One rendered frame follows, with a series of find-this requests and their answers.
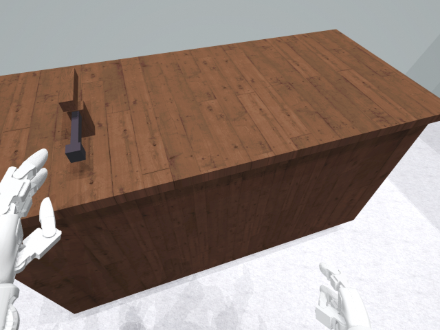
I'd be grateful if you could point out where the robot left hand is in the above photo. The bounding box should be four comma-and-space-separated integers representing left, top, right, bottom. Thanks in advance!
0, 148, 61, 284

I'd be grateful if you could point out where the counter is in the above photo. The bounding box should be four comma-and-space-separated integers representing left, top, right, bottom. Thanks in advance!
0, 29, 440, 314

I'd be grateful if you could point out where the robot right hand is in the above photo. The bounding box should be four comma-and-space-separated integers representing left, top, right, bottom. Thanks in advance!
316, 263, 371, 330

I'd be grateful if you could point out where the robot left forearm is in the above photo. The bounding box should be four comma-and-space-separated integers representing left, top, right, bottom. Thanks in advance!
0, 283, 20, 330

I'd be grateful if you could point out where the tap lever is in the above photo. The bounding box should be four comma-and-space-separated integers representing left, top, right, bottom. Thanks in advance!
65, 111, 86, 163

